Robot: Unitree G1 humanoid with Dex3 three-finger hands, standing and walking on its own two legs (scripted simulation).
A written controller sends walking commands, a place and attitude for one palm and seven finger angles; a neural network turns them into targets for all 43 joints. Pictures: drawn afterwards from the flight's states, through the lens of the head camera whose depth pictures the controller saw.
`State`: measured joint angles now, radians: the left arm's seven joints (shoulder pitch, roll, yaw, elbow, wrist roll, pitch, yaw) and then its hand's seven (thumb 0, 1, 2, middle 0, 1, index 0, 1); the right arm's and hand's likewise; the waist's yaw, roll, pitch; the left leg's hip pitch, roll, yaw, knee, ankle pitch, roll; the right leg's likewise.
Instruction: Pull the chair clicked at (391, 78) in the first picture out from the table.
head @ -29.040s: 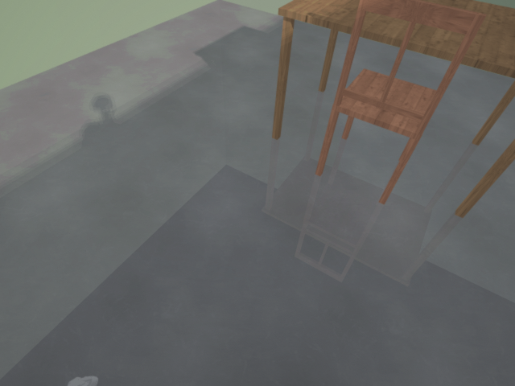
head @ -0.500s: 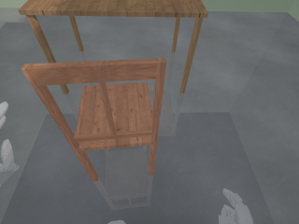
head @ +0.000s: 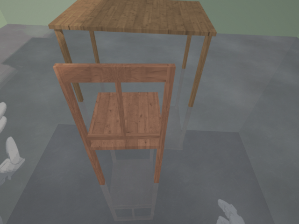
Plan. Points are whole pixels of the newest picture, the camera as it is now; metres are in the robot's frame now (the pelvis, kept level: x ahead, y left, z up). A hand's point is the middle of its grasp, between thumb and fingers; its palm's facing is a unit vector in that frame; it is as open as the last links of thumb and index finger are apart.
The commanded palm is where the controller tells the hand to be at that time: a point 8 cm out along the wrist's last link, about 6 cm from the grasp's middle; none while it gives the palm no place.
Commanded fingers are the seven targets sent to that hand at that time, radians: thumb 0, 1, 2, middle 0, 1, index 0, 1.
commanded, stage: stop stepping back and stand still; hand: left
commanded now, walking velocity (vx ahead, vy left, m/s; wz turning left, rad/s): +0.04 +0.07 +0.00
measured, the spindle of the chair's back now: (121, 111) +0.56 +0.16 -0.07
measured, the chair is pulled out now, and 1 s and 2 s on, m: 0.67 0.67 0.67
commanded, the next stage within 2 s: let the arm hang, fingers relaxed in 0.04 s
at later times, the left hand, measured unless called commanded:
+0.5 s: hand out of the picture +0.08 +0.18 -0.17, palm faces +0.08 -0.98 -0.16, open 6.8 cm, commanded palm none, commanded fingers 0.00 0.90 0.90 -0.20 -0.30 -0.20 -0.30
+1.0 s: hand out of the picture +0.00 +0.15 -0.17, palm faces +0.04 -0.99 -0.16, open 7.4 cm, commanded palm none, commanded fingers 0.00 0.90 0.90 -0.20 -0.30 -0.20 -0.30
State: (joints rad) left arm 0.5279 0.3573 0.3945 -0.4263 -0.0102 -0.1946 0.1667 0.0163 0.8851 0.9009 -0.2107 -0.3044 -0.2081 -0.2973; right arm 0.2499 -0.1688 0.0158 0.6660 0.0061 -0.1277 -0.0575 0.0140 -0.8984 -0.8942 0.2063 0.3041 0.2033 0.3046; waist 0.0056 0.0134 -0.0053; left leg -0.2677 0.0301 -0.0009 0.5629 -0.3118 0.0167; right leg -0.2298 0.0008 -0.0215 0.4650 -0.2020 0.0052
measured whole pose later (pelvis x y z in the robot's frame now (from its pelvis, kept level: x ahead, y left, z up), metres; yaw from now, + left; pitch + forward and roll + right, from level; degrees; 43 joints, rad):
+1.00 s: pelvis +0.02 -0.01 +0.00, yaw +1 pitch -2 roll +0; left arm 0.32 0.11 -0.01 1.08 0.01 0.02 0.03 0.01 0.91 0.90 -0.20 -0.30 -0.20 -0.29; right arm 0.33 -0.11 0.01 1.08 -0.01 0.01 -0.03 0.01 -0.91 -0.89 0.20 0.30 0.20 0.30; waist 0.00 0.01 0.05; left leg -0.20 0.01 -0.01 0.46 -0.23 -0.01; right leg -0.20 -0.02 -0.03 0.46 -0.23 0.00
